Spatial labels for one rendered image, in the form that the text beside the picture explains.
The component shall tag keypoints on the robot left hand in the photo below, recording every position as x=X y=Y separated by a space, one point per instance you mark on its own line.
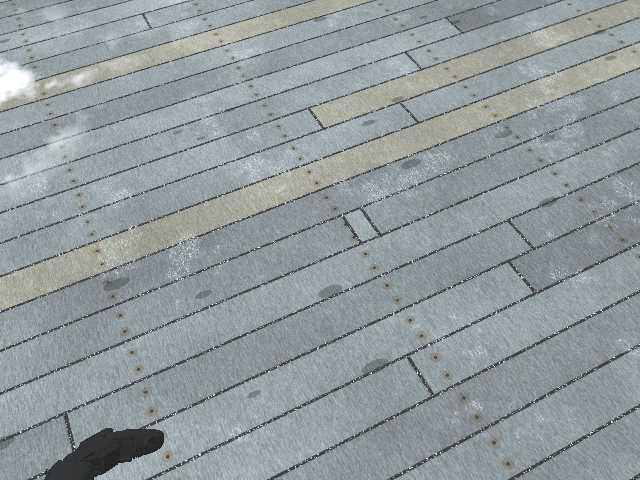
x=104 y=450

